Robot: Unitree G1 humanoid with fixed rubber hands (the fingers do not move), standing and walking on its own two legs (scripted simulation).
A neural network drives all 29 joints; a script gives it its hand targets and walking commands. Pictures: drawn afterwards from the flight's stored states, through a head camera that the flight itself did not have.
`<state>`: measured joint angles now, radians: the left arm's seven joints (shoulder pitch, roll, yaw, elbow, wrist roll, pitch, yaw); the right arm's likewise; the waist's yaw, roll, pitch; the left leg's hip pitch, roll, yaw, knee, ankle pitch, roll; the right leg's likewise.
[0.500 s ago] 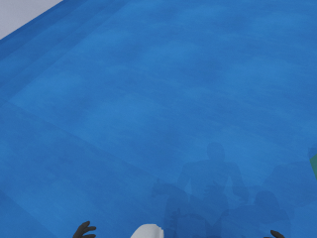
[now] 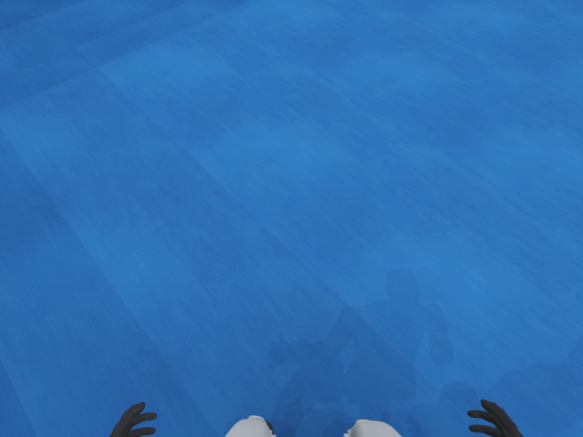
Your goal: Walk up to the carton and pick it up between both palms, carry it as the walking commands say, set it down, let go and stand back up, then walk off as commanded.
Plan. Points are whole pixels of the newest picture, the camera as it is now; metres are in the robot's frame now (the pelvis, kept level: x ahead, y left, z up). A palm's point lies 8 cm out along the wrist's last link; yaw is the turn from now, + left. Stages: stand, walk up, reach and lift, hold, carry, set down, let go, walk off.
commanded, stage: walk off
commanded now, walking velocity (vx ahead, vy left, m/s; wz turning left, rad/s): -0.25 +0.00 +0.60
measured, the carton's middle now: out of the picture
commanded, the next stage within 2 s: stand in 0.72 s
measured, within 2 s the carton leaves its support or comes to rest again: neither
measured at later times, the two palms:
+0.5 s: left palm out of the picture -0.07 +0.24 -0.12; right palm out of the picture +0.04 -0.28 -0.13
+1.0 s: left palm out of the picture -0.30 +0.14 -0.10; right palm out of the picture -0.01 -0.31 -0.14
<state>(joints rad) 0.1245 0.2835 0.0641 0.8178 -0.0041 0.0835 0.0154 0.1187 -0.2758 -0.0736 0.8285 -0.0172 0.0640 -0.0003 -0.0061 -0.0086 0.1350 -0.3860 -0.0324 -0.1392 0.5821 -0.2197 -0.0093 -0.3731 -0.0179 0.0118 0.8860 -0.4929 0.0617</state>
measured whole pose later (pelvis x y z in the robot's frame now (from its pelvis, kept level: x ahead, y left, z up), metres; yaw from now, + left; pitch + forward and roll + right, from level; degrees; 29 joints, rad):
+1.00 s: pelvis -0.23 -0.12 +0.00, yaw +31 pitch +0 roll +1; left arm 0.19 0.22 0.04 0.86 0.02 0.05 0.03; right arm 0.15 -0.29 -0.08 0.87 -0.02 0.08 0.00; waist -0.01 0.08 0.08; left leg -0.48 -0.06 -0.15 0.87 -0.42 -0.04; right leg -0.23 -0.01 -0.05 0.56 -0.34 -0.02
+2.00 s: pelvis -0.27 -0.18 -0.02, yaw +69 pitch +0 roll +2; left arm 0.23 0.30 0.09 0.83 0.01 0.02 0.00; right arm 0.05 -0.27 -0.08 0.78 -0.02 0.05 0.04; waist 0.05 -0.08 0.12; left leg -0.35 -0.01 0.10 0.70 -0.33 0.01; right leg -0.26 -0.22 -0.25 0.91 -0.53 0.06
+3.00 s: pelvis -0.27 -0.13 -0.01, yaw +122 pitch +3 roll +0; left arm 0.05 0.25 0.04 0.67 0.00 0.04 0.00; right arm 0.25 -0.28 -0.08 0.75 -0.01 0.04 0.00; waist -0.06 0.00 0.09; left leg -0.37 -0.12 -0.16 0.63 -0.29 0.04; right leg -0.47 -0.06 0.01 0.85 -0.43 0.09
